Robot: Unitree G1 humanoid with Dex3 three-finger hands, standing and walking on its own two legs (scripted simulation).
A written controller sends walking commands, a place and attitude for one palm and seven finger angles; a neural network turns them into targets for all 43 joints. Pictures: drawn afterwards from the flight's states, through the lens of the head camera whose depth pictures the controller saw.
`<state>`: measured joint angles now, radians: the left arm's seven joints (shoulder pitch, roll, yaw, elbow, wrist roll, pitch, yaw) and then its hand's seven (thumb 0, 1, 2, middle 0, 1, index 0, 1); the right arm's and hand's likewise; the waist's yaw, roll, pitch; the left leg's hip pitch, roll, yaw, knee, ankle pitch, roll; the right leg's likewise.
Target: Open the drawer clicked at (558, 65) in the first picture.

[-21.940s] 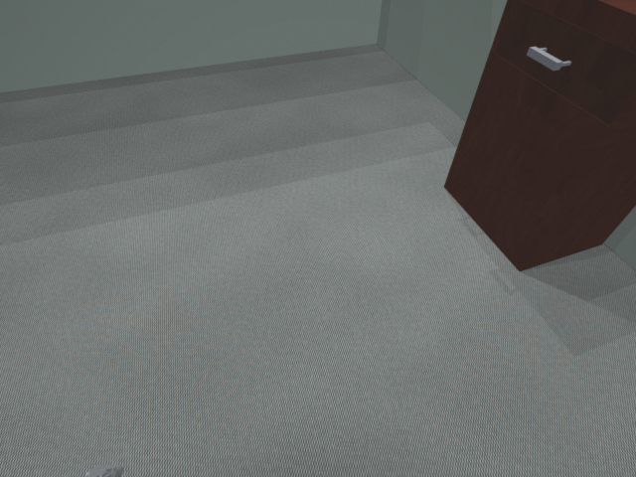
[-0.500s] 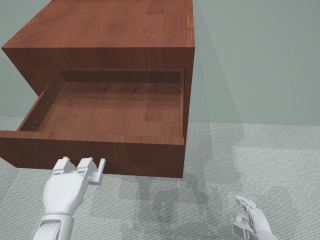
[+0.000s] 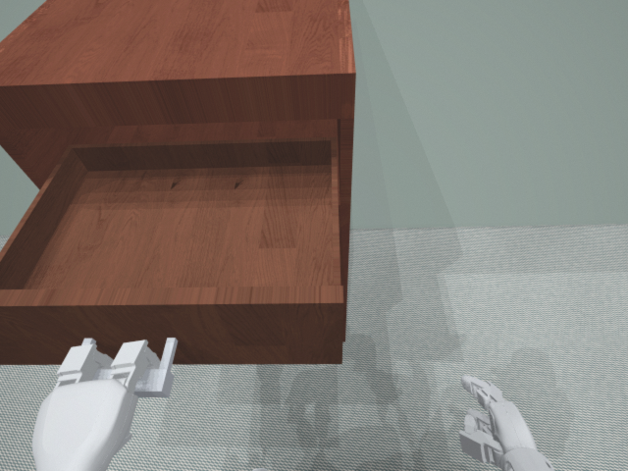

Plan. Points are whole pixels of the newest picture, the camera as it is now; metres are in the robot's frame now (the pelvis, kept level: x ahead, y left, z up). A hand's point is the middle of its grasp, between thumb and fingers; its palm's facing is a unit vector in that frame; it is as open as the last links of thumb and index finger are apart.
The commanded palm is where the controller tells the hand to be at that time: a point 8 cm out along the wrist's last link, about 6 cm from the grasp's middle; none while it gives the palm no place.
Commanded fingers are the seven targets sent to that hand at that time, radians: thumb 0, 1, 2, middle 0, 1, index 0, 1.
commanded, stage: open the thumb to release the handle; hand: left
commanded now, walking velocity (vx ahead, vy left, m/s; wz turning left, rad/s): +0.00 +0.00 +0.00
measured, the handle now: (123, 364) +0.24 +0.24 +0.04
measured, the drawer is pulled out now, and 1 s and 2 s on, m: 0.30 0.30 0.30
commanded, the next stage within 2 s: lift the hand off the handle in 0.52 s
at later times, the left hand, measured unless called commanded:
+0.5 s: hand (116, 416) +0.18 +0.24 +0.02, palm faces +0.01 -0.07 -1.00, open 11.8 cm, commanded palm +0.16 +0.25 +0.07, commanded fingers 0.00 -0.50 0.30 -0.30 -1.20 -0.30 -1.20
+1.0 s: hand (118, 410) +0.19 +0.24 +0.02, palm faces +0.02 -0.07 -1.00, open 13.8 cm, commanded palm +0.17 +0.24 +0.08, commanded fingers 0.00 -0.50 0.30 -0.30 -1.20 -0.30 -1.20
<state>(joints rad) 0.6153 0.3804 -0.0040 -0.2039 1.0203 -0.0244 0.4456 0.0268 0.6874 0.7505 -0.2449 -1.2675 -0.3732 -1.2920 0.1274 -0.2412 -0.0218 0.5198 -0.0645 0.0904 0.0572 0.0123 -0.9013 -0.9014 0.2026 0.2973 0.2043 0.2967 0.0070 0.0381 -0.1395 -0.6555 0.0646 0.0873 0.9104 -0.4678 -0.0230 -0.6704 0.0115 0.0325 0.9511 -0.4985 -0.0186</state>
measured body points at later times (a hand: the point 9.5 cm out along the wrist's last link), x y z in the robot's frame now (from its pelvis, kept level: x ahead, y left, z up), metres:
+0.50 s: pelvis -0.01 -0.01 +0.01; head +0.03 -0.03 +0.46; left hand +0.18 +0.24 +0.08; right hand +0.21 -0.21 -0.09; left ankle -0.02 +0.13 -0.69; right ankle -0.02 -0.11 -0.69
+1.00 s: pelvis -0.03 -0.01 +0.01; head +0.02 -0.03 +0.46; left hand +0.18 +0.24 +0.07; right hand +0.19 -0.22 -0.10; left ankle -0.02 +0.13 -0.69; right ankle -0.02 -0.11 -0.69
